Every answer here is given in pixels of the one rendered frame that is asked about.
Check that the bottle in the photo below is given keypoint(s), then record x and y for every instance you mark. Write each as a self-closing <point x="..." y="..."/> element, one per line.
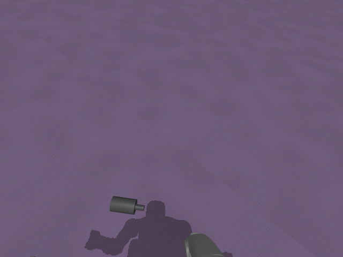
<point x="125" y="205"/>

